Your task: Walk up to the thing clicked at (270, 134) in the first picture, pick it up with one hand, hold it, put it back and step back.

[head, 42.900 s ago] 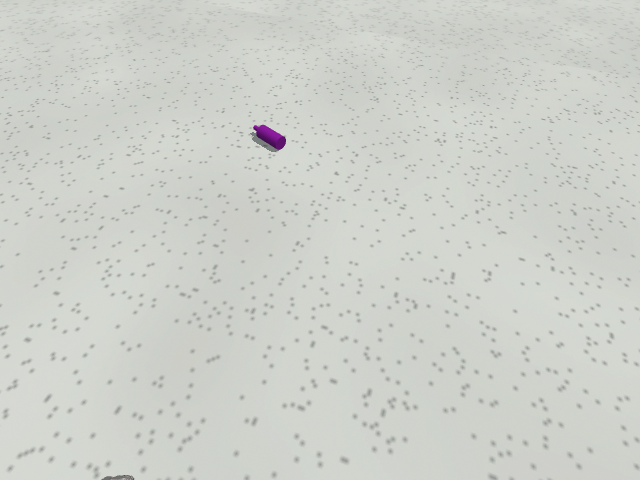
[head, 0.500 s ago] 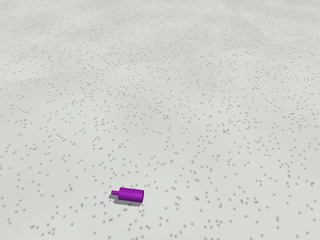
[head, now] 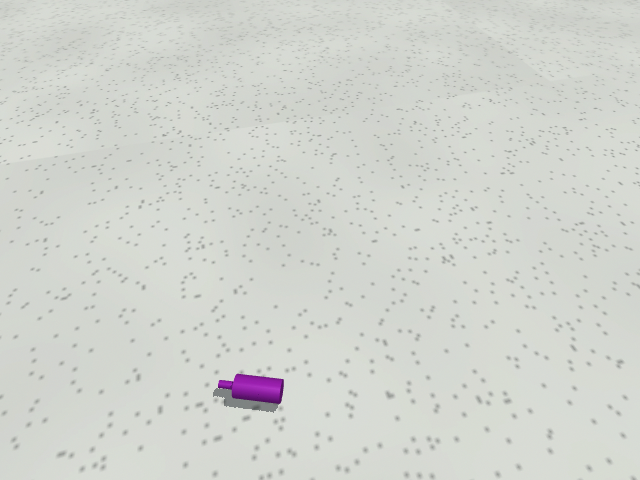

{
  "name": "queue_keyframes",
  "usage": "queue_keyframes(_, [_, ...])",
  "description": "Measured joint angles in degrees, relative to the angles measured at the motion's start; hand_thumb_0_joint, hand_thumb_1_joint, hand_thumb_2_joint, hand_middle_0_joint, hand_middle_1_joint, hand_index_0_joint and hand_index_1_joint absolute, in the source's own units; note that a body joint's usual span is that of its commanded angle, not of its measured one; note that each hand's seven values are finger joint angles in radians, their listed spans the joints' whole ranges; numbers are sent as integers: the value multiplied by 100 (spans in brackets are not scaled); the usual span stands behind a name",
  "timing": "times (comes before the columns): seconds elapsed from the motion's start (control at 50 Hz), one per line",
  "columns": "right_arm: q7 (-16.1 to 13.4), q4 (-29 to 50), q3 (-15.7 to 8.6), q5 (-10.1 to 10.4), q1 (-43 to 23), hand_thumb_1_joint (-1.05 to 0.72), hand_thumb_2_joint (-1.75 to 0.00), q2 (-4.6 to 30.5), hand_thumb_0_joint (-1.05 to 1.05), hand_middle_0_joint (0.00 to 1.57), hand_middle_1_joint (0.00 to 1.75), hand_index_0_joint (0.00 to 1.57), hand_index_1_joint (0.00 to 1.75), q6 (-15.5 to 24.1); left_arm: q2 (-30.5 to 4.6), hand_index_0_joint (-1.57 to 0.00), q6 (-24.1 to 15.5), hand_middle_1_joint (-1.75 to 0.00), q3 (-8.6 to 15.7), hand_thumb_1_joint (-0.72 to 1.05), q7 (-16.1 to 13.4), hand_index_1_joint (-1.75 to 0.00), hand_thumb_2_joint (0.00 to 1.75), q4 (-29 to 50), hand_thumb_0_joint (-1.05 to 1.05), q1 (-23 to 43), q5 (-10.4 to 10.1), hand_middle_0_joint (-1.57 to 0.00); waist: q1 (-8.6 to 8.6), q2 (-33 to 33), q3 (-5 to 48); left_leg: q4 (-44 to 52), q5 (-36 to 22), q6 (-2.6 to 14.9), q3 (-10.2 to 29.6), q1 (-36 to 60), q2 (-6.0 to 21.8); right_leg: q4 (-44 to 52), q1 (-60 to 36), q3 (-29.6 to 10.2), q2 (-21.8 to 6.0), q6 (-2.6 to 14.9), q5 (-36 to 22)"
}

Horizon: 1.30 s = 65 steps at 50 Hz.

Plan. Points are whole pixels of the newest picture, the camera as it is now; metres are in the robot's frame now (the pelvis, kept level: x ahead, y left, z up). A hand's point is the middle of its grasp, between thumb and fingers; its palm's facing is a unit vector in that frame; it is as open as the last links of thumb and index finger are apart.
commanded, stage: stand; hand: left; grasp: from above
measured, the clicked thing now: (250, 387) +0.48 +0.24 -0.74
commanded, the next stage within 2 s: step back in 1.12 s
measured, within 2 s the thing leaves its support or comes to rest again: neither
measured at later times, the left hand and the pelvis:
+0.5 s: hand out of the picture +0.08 +0.24 -0.16, palm faces +0.01 -0.94 -0.34, open 7.4 cm; pelvis +0.01 +0.00 +0.00, yaw +0 degrees
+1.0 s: hand out of the picture +0.08 +0.24 -0.16, palm faces +0.00 -0.94 -0.34, open 7.4 cm; pelvis +0.01 -0.01 +0.00, yaw +0 degrees
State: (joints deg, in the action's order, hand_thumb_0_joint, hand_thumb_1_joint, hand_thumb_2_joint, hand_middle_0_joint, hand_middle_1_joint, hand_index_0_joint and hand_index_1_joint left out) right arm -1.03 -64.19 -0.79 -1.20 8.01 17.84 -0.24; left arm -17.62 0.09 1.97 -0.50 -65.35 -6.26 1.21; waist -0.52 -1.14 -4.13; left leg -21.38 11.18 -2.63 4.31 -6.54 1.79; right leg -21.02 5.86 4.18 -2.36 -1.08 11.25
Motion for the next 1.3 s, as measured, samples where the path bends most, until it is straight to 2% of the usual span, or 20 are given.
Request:
queue_keyframes(1.12, [73,-61,55,25,-100,-91,-90,132,1,20,30,21,30,15,-147,-20,-51,-30,-82,90,79,-30,90,38,0,-14,-36,-21,23,51,45,181,-50,-48,-7,-4,55,109,43,2,51,49,-17])
queue_keyframes(1.18, [104,126,6,79,-195,-91,-90,204,1,20,30,21,30,-79,-150,-20,-17,-30,44,90,83,-30,90,199,0,32,-140,-21,64,12,-117,-330,57,58,-7,-325,39,-125,220,15,45,63,36])
queue_keyframes(1.22, [104,313,-53,118,-294,-91,-90,286,1,20,30,21,30,-137,-167,-20,12,-30,106,90,61,-30,90,357,0,115,-159,-21,87,0,-341,-1010,162,208,-69,-680,-36,-319,353,5,-5,68,66])
queue_keyframes(1.26, [117,504,-129,116,-345,-91,-90,385,0,20,30,21,30,-210,-180,-20,58,-30,153,90,41,-30,90,527,0,171,-102,-21,80,18,-488,-1964,909,357,-91,-1054,-232,-523,534,-66,-94,54,93])
queue_keyframes(1.3, [147,684,-195,128,-326,-91,-90,469,0,20,30,21,30,-262,-222,-20,114,-30,181,90,32,-30,90,676,0,219,-33,-21,104,48,-552,-2574,1370,479,-132,-1274,-372,-717,736,-124,-181,24,121])
